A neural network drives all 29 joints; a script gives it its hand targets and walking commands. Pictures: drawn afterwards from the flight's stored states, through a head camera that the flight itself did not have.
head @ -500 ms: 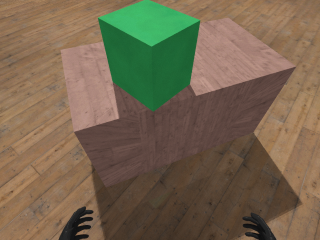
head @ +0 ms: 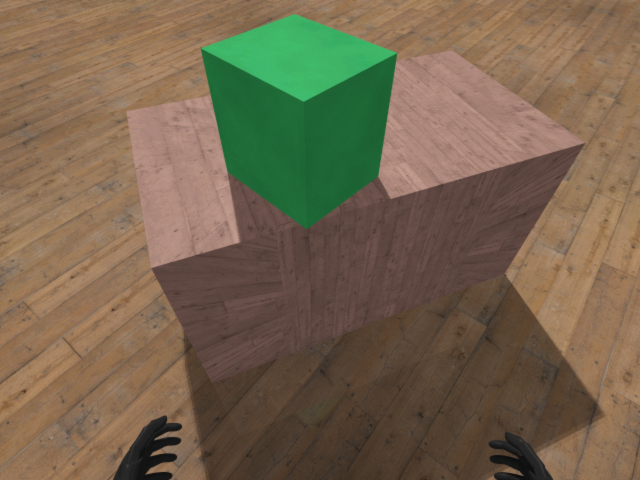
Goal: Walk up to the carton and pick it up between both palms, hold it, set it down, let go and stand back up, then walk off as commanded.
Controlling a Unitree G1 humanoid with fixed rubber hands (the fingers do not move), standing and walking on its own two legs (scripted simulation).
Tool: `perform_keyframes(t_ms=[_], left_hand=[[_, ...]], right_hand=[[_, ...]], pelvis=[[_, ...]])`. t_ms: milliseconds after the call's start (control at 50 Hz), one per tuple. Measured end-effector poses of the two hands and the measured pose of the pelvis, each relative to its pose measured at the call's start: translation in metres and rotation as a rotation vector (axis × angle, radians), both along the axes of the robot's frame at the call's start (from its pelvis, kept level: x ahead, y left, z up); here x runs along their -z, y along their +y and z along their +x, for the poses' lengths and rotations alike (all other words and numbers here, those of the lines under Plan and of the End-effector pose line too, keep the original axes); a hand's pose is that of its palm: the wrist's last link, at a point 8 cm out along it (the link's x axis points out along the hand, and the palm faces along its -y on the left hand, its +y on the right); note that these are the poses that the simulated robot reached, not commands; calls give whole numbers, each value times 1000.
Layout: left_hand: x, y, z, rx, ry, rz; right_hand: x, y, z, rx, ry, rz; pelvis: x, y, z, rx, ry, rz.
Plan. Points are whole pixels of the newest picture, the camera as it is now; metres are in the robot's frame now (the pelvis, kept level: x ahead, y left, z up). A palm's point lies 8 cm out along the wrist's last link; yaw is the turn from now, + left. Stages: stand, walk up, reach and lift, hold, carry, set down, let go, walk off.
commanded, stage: stand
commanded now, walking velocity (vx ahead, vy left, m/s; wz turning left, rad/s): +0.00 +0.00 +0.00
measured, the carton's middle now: (300, 120) +0.82 +0.07 +0.00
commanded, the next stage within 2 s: walk up in 1.40 s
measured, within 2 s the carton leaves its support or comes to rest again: neither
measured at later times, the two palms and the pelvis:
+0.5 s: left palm out of the picture +0.11 +0.25 -0.09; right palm out of the picture +0.10 -0.26 -0.10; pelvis -0.01 +0.00 +0.00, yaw +0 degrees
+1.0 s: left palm out of the picture +0.09 +0.25 -0.10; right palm out of the picture +0.08 -0.27 -0.10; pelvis -0.02 +0.00 +0.00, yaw +0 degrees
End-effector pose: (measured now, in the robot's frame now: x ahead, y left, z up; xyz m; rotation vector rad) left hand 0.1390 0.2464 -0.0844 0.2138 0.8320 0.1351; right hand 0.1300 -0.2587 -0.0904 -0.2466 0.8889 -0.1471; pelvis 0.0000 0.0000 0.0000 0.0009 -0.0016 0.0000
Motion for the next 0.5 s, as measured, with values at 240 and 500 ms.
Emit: perform_keyframes(t_ms=[240, 500], left_hand=[[3, 1, -13, -5, 18, 1], [8, 2, -26, -13, 47, 1]], right_hand=[[2, -3, -13, 4, 16, -6], [6, -5, -26, 12, 44, -6]], pelvis=[[0, 0, -8, 0, -12, 0], [0, 0, -15, 0, -21, 0]])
